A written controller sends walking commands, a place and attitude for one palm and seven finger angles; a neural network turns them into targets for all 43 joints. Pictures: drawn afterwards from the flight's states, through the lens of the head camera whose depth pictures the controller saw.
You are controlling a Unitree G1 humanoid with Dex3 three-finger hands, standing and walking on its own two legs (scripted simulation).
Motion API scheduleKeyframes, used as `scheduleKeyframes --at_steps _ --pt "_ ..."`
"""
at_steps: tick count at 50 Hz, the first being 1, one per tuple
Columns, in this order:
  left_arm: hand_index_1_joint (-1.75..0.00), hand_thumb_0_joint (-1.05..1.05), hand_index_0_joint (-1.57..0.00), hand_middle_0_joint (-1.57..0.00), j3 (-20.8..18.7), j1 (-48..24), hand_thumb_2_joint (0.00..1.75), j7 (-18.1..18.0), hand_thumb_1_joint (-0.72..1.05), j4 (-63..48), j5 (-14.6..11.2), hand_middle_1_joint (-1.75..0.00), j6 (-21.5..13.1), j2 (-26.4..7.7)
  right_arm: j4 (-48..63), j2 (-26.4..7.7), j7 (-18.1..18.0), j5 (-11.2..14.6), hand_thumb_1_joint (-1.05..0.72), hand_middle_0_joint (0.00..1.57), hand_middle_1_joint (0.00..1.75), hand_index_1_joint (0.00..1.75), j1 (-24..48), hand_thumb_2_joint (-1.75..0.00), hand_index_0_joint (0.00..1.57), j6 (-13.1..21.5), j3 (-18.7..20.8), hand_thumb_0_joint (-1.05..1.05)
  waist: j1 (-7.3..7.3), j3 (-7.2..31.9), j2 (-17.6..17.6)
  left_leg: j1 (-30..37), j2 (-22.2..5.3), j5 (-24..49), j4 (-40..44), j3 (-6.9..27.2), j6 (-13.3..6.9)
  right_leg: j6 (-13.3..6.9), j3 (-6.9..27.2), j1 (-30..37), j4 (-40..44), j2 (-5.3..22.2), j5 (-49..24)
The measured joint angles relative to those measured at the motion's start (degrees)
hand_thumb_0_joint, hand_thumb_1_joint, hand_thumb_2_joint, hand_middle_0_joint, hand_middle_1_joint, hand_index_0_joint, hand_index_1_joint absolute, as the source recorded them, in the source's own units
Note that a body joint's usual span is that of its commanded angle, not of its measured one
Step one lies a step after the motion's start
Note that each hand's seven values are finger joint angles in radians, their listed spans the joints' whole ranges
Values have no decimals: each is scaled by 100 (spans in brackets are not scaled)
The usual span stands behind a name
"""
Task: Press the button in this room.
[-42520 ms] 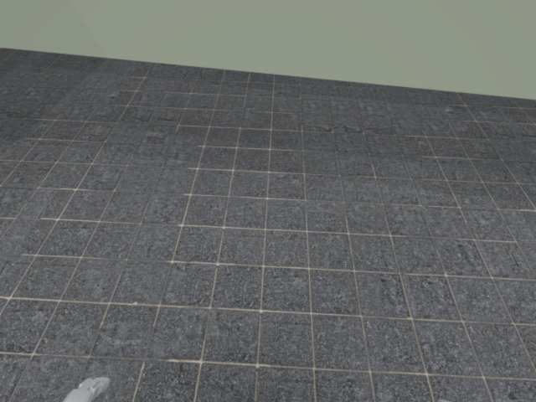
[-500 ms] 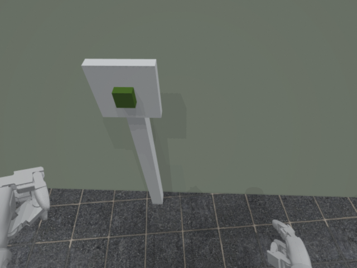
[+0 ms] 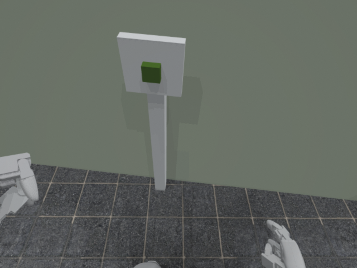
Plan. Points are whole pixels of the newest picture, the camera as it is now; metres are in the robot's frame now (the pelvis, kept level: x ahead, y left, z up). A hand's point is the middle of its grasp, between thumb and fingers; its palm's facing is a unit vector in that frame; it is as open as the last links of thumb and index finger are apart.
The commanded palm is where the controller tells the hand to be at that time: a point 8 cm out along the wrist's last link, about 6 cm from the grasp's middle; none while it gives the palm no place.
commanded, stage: step back with the hand held close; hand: left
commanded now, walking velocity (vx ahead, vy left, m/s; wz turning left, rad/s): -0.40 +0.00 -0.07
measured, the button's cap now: (151, 72) +0.60 +0.12 +0.10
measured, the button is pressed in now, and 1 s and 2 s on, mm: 0 0 0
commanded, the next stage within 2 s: stop stepping back and stand still in 0.42 s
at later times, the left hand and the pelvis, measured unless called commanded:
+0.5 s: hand out of the picture +0.12 +0.25 +0.20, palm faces +0.26 -0.87 -0.41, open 3.1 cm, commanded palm +0.06 +0.30 +0.19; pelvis -0.09 +0.03 +0.02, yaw -5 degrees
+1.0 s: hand out of the picture +0.04 +0.25 +0.16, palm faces +0.33 -0.88 -0.35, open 3.1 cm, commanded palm -0.02 +0.30 +0.19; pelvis -0.17 +0.03 +0.01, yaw -5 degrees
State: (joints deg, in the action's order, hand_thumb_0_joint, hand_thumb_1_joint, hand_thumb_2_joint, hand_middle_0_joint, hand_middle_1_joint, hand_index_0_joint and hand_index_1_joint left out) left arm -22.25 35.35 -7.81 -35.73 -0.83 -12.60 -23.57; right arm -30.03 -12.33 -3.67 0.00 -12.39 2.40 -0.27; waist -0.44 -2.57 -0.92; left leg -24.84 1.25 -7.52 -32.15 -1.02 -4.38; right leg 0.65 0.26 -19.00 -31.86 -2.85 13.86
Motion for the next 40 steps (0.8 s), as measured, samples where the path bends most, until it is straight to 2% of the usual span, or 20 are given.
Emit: scheduleKeyframes --at_steps 3,5,7,10,11,13,14,15,17,19,21,24,28,32,33,34,35,37,38,40 --pt "-150 1 -130 -130 -79 8 90 9 89 -52 6 -150 -95 3 -82 12 26 -15 -90 21 30 30 -34 -89 20 65 6 1 16 -23 -4 -113 -4 -128 -176 -38 4 -53 50 -66 -134 -27 -115" --pt "-150 1 -130 -130 -92 36 90 19 89 -52 20 -150 -150 70 -148 6 55 -35 -90 21 30 30 -26 -89 20 69 29 1 73 14 -34 -246 -29 -589 -391 -76 48 -81 57 -126 -151 -30 -101" --pt "-150 1 -130 -130 -29 25 90 -19 89 -53 5 -150 -179 157 -241 -8 102 -48 -90 21 30 30 2 -89 20 52 80 1 135 55 -28 -427 14 -1182 -776 -37 248 -84 87 -186 -101 -3 -194" --pt "-150 1 -131 -130 139 -90 90 -73 89 -16 -1 -150 -173 275 -436 17 148 -69 -90 21 30 30 70 -89 20 -49 123 1 192 110 149 -395 68 -1462 -1575 31 393 -10 208 -218 29 107 -345" --pt "-150 1 -131 -131 169 -130 90 -81 89 2 0 -150 -159 281 -464 37 137 -72 -90 21 30 30 77 -89 20 -83 113 1 180 150 227 -228 44 -1455 -1487 39 407 26 243 -241 83 142 -399" --pt "-150 1 -131 -131 177 -194 90 -94 89 -10 -22 -150 -130 245 -406 35 96 -51 -90 21 30 30 71 -89 20 -99 76 1 107 224 303 290 -65 -1238 -604 108 404 100 257 -386 71 167 -462" --pt "-150 1 -131 -131 155 -287 90 -97 89 -12 -28 -150 -132 186 -372 44 63 -46 -90 21 30 30 110 -89 20 -64 84 1 28 178 354 311 -43 -793 -332 104 321 112 264 -517 -78 199 -402" --pt "-150 1 -131 -131 122 -416 90 -101 89 22 -4 -150 -132 111 -369 86 31 -64 -90 21 30 30 181 -89 20 -16 104 1 -9 69 420 243 14 -622 -346 93 236 101 338 -668 -481 188 -39" --pt "-150 1 -131 -131 4 -542 90 -97 89 85 -13 -150 -152 -26 -401 209 35 -129 -90 21 30 30 299 -89 20 142 125 1 0 -76 472 177 -10 -513 -293 38 143 69 454 -1022 -1709 2 789" --pt "-150 1 -131 -131 -116 -452 90 -84 89 9 -75 -150 -133 -102 -402 318 121 -160 -90 20 30 30 327 -89 20 284 102 1 -20 -78 411 134 -148 -390 -116 32 136 69 390 -1182 -2622 -179 1197" --pt "-150 1 -131 -130 -181 -271 90 -87 89 -237 -124 -150 -84 -124 -396 398 220 -140 -90 21 30 30 308 -89 20 388 65 1 25 -36 361 135 -311 -221 118 -34 152 103 232 -1083 -2855 -204 1286" --pt "-150 1 -130 -130 -122 -28 90 -49 89 -610 -172 -150 -63 -98 -406 471 334 -113 -90 21 30 30 283 -89 20 480 17 1 88 70 322 145 -503 53 471 -192 181 147 13 -692 -2512 -94 1346" --pt "-150 1 -130 -130 6 -5 90 11 89 -654 -215 -150 -80 -138 -441 489 337 -155 -90 21 30 30 307 -89 21 548 -41 1 11 193 207 63 -633 477 911 -273 217 125 -139 -56 -1613 -25 1551" --pt "-150 1 -130 -130 -193 177 90 6 89 -451 -310 -150 39 -396 -281 472 291 -135 -90 21 30 30 221 -89 21 468 -79 1 -141 288 229 -94 -542 811 1178 -326 314 -47 -391 884 232 76 1257" --pt "-150 1 -130 -130 -301 293 90 1 89 -443 -329 -150 61 -505 -213 469 281 -122 -90 21 30 30 192 -89 21 430 -89 1 -146 312 360 -204 -434 703 1068 -413 351 -106 -395 1120 747 178 1060" --pt "-150 1 -130 -130 -282 335 90 27 89 -384 -327 -150 55 -481 -216 393 272 -111 -90 21 30 30 208 -89 21 377 -70 1 -126 271 296 -370 -437 349 754 -381 414 -170 -406 1133 913 166 672" --pt "-150 1 -130 -130 -198 397 90 51 89 -327 -334 -150 68 -406 -296 290 261 -109 -90 21 30 30 206 -89 21 297 -48 1 -89 251 177 -507 -426 -158 230 -221 464 -210 -405 1094 855 112 518" --pt "-149 1 -130 -130 -93 613 90 46 89 -235 -339 -150 79 -316 -516 141 234 -76 -90 21 30 30 47 -89 21 162 -14 1 11 424 162 -702 -224 -749 -986 -32 517 -228 -307 1047 813 159 451" --pt "-149 1 -130 -130 -72 708 90 37 89 -164 -326 -150 66 -258 -610 92 214 -27 -90 21 30 30 -78 -89 21 124 13 1 54 550 210 -723 -124 -815 -1461 -16 534 -214 -252 1048 839 216 442" --pt "-149 1 -131 -130 -47 765 90 -9 89 52 -277 -150 38 -93 -750 1 139 22 -90 21 30 30 -310 -89 21 100 66 1 84 756 287 -563 -52 -795 -1839 -90 538 -184 -194 1097 924 309 413"
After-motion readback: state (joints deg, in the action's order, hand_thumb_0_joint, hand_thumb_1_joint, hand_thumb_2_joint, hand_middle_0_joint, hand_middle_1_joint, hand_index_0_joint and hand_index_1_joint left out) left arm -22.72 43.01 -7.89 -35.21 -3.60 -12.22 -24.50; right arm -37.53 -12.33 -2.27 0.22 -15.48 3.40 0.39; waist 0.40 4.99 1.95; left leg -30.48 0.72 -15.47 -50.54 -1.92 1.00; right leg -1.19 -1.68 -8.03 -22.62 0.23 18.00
